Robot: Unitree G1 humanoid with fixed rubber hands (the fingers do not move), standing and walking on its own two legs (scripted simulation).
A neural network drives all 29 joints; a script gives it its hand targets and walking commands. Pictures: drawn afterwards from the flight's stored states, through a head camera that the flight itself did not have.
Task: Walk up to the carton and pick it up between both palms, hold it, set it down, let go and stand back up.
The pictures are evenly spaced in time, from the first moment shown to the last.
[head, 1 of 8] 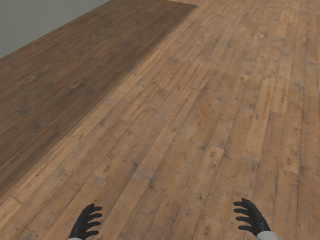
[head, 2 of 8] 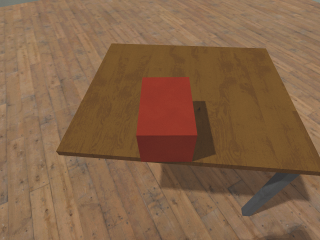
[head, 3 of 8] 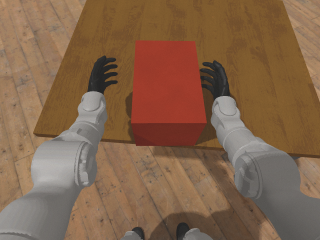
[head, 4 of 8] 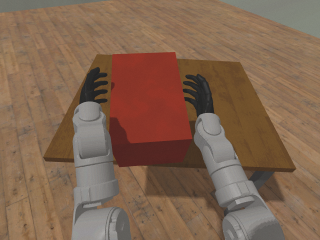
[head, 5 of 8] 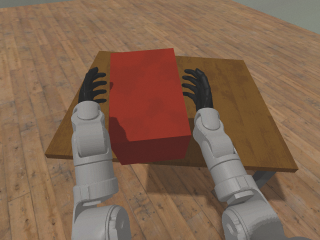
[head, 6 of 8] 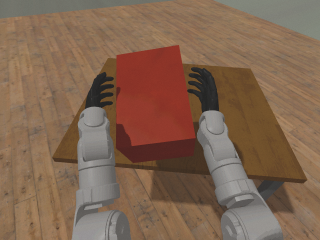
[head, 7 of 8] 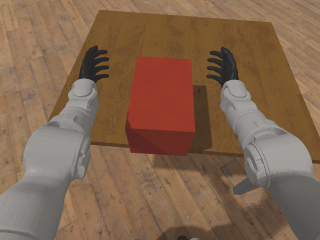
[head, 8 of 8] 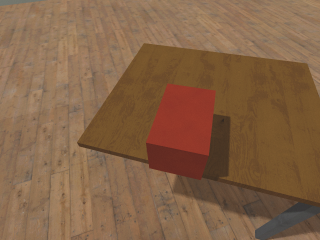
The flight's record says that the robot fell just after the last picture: no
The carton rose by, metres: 0.18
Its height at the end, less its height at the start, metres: +0.00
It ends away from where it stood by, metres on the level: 0.02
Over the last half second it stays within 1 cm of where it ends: yes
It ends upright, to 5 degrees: yes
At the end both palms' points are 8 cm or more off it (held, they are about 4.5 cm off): yes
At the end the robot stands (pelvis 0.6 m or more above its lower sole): yes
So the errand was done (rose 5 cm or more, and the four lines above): yes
